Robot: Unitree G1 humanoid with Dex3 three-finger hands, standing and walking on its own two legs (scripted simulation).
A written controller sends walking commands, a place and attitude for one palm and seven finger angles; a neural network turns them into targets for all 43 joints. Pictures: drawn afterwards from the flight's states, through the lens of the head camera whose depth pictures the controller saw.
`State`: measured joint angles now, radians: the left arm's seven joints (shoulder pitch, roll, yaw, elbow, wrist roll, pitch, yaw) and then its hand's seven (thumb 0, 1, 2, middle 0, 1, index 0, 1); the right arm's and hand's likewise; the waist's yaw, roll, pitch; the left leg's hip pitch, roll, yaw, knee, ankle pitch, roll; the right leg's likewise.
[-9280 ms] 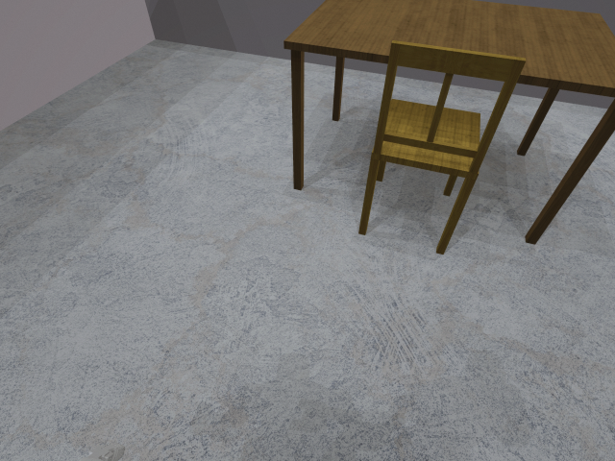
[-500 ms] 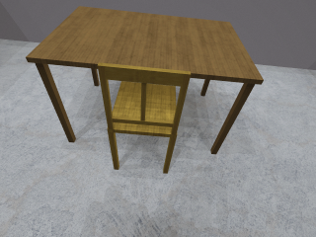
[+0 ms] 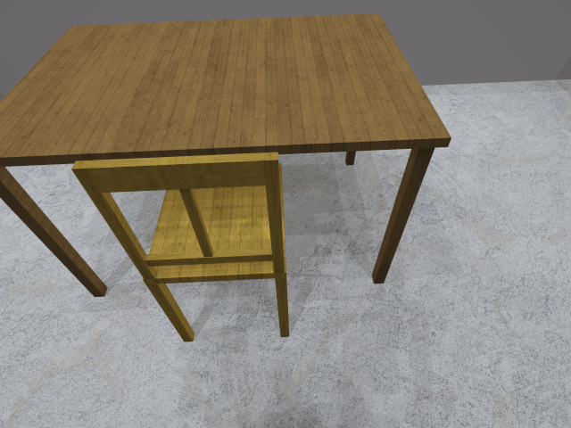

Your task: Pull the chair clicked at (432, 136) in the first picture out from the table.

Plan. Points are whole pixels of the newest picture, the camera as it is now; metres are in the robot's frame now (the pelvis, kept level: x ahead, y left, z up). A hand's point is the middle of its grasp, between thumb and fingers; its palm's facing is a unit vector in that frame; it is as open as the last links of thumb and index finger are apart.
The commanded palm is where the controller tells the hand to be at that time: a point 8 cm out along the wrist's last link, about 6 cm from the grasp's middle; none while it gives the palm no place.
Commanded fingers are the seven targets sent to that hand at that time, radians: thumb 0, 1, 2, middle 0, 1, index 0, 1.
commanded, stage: take the last steps up to it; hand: left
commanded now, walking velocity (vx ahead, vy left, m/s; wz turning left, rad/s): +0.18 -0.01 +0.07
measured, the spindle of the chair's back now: (198, 223) +0.54 +0.21 -0.11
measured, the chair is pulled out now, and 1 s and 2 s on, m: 0.00 0.00 0.00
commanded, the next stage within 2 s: come to a stop and stand still in 0.10 s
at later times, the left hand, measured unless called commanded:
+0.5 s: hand out of the picture +0.09 +0.15 -0.17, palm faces +0.06 -0.99 -0.15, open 7.4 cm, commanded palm none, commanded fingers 0.00 0.90 0.90 -0.20 -0.30 -0.20 -0.30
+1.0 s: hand out of the picture +0.09 +0.15 -0.16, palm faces +0.02 -0.97 -0.24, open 7.3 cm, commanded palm none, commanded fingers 0.00 0.90 0.90 -0.20 -0.30 -0.20 -0.30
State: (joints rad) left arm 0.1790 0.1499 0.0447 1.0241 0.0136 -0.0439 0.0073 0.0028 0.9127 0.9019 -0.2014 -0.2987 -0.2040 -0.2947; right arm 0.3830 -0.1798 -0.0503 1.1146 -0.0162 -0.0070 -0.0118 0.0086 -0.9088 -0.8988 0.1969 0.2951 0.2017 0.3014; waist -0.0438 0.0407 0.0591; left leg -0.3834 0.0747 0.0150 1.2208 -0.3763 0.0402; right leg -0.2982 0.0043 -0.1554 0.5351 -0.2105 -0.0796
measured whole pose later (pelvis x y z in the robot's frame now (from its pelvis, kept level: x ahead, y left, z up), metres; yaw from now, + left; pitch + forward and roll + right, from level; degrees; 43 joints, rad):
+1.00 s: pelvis +0.06 -0.03 +0.01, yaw -1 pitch -1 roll +0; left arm 0.24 0.15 0.02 1.09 0.02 -0.01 0.04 0.01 0.93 0.90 -0.20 -0.30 -0.21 -0.30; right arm 0.25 -0.17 -0.03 1.14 0.00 0.04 -0.04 0.00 -0.91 -0.90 0.19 0.29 0.20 0.30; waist 0.00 0.03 0.03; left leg -0.18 0.05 -0.01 0.61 -0.39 -0.02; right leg -0.18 0.06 -0.13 0.45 -0.26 -0.11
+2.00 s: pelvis +0.05 +0.04 +0.01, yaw -2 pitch -1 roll +0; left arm 0.33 0.10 0.00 1.17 0.01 -0.01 0.05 0.00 0.91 0.90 -0.20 -0.30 -0.20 -0.29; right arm 0.34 -0.10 0.01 1.15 0.00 -0.03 -0.05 0.00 -0.91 -0.90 0.20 0.30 0.20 0.30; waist 0.01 -0.01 0.01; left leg -0.07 -0.04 0.05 0.36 -0.27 0.05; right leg -0.18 -0.02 -0.08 0.41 -0.20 0.00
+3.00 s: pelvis +0.05 +0.03 +0.01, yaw -2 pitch -2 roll +0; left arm 0.31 0.12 -0.01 1.12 0.01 -0.01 0.04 0.01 0.91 0.90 -0.20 -0.30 -0.20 -0.29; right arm 0.33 -0.14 0.03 1.15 -0.01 -0.03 -0.03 0.00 -0.91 -0.90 0.20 0.30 0.20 0.30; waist 0.00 0.01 0.04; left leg -0.10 -0.03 0.06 0.43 -0.31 0.03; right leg -0.21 -0.01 -0.07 0.48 -0.24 -0.02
